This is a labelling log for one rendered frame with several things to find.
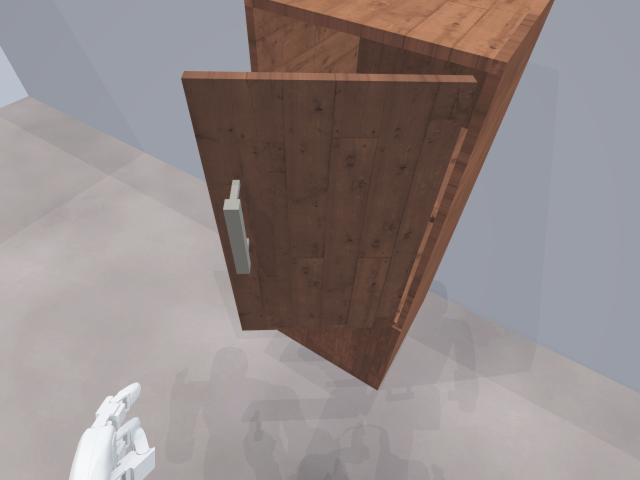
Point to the cupboard door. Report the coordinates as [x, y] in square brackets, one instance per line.
[339, 174]

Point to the handle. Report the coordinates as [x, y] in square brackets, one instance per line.
[236, 230]

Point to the robot left hand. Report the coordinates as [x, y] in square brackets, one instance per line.
[100, 454]

